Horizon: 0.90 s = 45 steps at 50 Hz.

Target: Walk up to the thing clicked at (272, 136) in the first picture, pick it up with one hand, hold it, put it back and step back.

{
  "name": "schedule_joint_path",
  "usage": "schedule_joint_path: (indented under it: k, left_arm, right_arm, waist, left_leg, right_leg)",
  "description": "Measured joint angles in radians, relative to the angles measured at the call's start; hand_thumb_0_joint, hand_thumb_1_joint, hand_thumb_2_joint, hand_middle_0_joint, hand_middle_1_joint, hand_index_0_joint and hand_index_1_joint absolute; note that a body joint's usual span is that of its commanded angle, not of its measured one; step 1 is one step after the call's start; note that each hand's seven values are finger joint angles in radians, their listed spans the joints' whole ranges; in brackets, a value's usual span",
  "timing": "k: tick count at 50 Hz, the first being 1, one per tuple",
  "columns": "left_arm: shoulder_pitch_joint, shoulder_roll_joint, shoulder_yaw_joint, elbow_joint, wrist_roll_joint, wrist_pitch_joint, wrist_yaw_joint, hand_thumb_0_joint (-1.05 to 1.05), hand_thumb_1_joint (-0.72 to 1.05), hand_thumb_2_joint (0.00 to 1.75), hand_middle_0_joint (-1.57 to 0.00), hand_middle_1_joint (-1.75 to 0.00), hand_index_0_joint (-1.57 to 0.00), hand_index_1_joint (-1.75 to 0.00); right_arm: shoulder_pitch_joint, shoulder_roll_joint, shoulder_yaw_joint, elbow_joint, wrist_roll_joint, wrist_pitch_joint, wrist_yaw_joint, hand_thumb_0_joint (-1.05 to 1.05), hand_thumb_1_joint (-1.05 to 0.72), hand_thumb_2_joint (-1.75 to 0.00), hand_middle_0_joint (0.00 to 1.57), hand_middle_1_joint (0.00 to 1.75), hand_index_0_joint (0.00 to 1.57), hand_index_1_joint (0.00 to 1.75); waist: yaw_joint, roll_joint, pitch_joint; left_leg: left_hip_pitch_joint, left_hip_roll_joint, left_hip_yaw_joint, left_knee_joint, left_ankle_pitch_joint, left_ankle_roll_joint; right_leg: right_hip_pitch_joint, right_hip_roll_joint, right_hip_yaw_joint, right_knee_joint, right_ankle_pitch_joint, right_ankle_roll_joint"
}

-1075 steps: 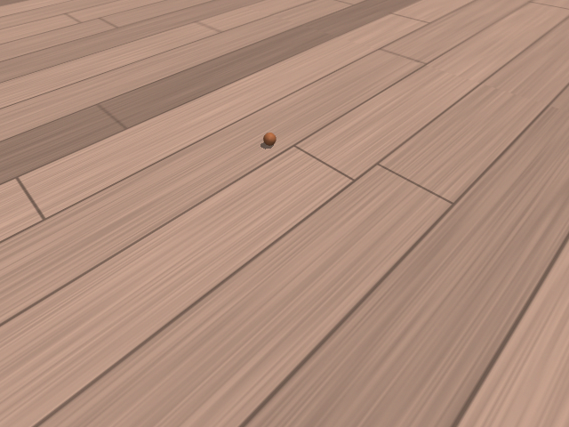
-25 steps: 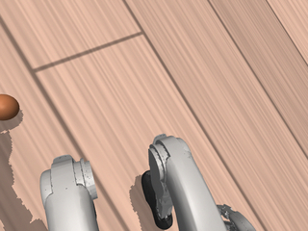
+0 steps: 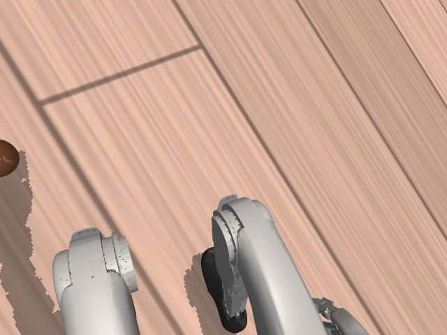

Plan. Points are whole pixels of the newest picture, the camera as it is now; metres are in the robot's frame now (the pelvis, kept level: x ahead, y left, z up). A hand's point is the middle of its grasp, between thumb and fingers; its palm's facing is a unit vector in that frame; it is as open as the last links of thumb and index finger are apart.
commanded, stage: approach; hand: left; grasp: from above
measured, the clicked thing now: out of the picture +0.48 +0.35 -0.29
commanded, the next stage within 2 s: close in in 0.28 s
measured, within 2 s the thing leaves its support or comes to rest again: neither
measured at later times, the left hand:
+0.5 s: hand out of the picture +0.46 +0.35 -0.18, palm faces -0.48 -0.12 -0.87, open 14.2 cm
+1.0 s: hand out of the picture +0.47 +0.33 -0.23, palm faces -0.44 -0.12 -0.89, open 14.2 cm
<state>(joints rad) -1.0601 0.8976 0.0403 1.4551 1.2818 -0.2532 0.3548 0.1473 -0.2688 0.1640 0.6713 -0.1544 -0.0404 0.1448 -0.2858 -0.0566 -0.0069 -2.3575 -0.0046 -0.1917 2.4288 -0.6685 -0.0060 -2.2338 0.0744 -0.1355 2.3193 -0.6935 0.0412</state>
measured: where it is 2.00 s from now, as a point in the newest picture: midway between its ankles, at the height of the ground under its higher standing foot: (179, 322)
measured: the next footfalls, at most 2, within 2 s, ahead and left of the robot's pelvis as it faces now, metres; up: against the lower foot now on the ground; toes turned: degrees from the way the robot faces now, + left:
none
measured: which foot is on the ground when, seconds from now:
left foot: down 0.00-1.00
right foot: down 0.00-1.00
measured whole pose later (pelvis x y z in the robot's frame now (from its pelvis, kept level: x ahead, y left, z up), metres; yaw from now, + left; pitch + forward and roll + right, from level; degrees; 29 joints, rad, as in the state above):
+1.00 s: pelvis +0.00 +0.00 -0.01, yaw -3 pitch +30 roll -14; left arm -1.10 1.03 0.10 1.67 1.31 -0.22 0.50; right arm 0.13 -0.29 0.28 0.63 -0.20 -0.12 0.16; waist -0.37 -0.12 0.09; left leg -2.37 0.01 -0.23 2.49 -0.68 0.00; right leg -2.24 0.10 -0.17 2.35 -0.68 0.05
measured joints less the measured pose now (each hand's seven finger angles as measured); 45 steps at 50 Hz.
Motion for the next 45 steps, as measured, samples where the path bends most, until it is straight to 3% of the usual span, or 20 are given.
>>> schedule_joint_path:
  k: [6, 13, 18, 22, 30, 40, 45]
  left_arm:
    - [-0.019, -0.022, 0.04, 0.039, 0.007, 0.063, 0.044, 0.0, -0.54, 1.0, -0.09, -1.06, -0.09, -1.05]
    - [0.008, -0.008, 0.063, 0.049, -0.041, 0.111, 0.008, 0.01, -0.55, 1.0, -0.09, -1.04, -0.09, -1.04]
    - [0.009, 0.032, 0.044, 0.064, -0.073, 0.087, -0.056, 0.01, -0.55, 1.0, -0.09, -1.04, -0.08, -1.04]
    - [0.001, 0.064, 0.04, 0.056, -0.062, 0.032, -0.069, 0.0, -0.55, 0.99, -0.09, -1.05, -0.09, -1.04]
    - [-0.013, 0.095, 0.035, 0.06, -0.011, -0.03, -0.013, 0.0, -0.54, 0.98, -0.09, -1.06, -0.09, -1.04]
    - [-0.03, 0.106, 0.037, 0.155, 0.037, -0.011, 0.091, 0.0, -0.54, 1.01, -0.09, -1.01, -0.08, -1.01]
    - [-0.035, 0.113, 0.044, 0.192, 0.042, 0.011, 0.133, 0.0, -0.54, 1.0, -0.09, -1.0, -0.07, -1.01]
  right_arm:
    - [0.011, -0.006, 0.013, -0.023, 0.004, -0.007, 0.004, 0.0, -0.9, -0.89, 0.2, 0.3, 0.21, 0.3]
    - [0.018, -0.015, 0.027, -0.022, 0.024, 0.005, 0.001, 0.0, -0.9, -0.89, 0.2, 0.3, 0.21, 0.3]
    - [0.01, -0.02, 0.034, -0.016, 0.022, 0.006, -0.011, 0.01, -0.9, -0.89, 0.2, 0.3, 0.21, 0.3]
    - [0.006, -0.024, 0.04, -0.013, 0.01, 0.006, -0.021, 0.01, -0.9, -0.89, 0.2, 0.3, 0.21, 0.3]
    - [-0.004, -0.029, 0.049, -0.015, -0.019, 0.002, -0.019, 0.0, -0.9, -0.89, 0.2, 0.3, 0.21, 0.3]
    - [-0.021, -0.026, 0.077, -0.035, -0.037, -0.029, 0.001, 0.0, -0.9, -0.89, 0.2, 0.3, 0.21, 0.3]
    - [-0.021, -0.024, 0.096, -0.036, -0.042, -0.054, 0.01, 0.0, -0.9, -0.89, 0.2, 0.3, 0.21, 0.3]
  waist:
    - [-0.037, 0.019, -0.002]
    - [-0.041, 0.038, 0.002]
    - [-0.029, 0.03, 0.029]
    - [-0.017, 0.011, 0.051]
    - [-0.016, -0.029, 0.066]
    - [-0.055, -0.049, 0.071]
    - [-0.072, -0.055, 0.079]
  left_leg:
    - [-0.001, 0.007, 0.0, -0.007, -0.001, -0.002]
    - [0.008, 0.02, 0.011, -0.013, -0.001, 0.0]
    - [0.012, 0.019, 0.011, -0.008, 0.004, 0.0]
    - [0.011, 0.012, 0.002, 0.003, 0.005, -0.005]
    - [0.006, 0.003, -0.024, 0.029, -0.007, -0.007]
    - [-0.001, 0.003, -0.034, 0.046, -0.011, 0.005]
    - [-0.007, 0.008, -0.036, 0.055, -0.012, 0.008]
  right_leg:
    - [-0.008, 0.005, 0.001, -0.006, 0.006, 0.0]
    - [-0.016, 0.014, 0.012, -0.006, 0.016, 0.002]
    - [-0.012, 0.014, 0.012, 0.001, 0.02, 0.001]
    - [-0.006, 0.01, 0.003, 0.007, 0.018, -0.001]
    - [0.007, 0.008, -0.02, 0.015, 0.004, 0.001]
    - [0.011, 0.013, -0.028, 0.016, 0.003, 0.007]
    - [0.004, 0.018, -0.029, 0.02, 0.008, 0.009]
